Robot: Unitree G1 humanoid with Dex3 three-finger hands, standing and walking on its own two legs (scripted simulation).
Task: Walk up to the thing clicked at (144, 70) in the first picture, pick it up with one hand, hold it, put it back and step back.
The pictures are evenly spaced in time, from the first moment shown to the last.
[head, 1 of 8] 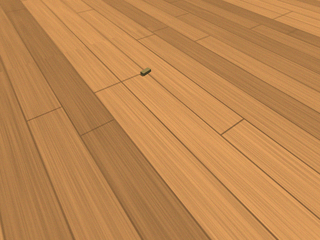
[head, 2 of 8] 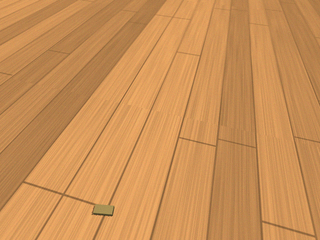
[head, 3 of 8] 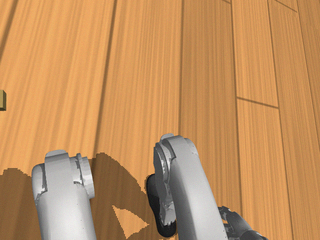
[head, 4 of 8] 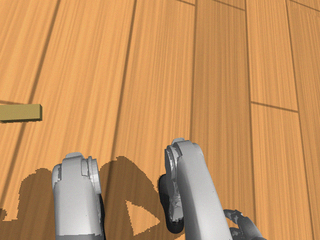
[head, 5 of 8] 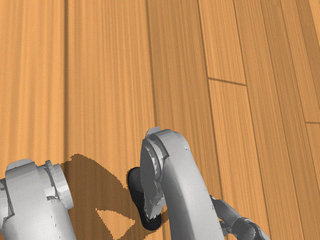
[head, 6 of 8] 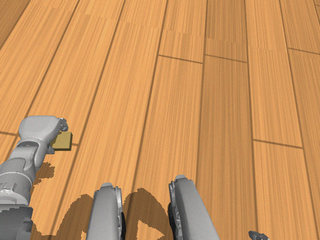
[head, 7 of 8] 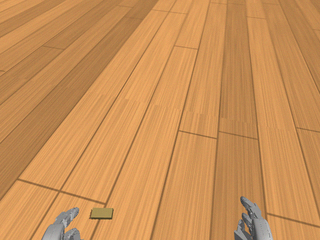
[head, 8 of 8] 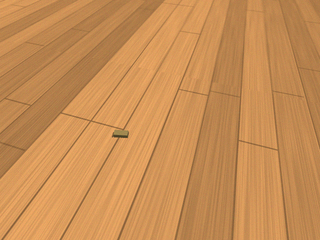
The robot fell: no
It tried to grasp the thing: yes
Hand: left
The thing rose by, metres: 0.67
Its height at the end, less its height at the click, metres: +0.00
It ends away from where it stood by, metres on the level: 0.04
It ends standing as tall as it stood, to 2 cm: yes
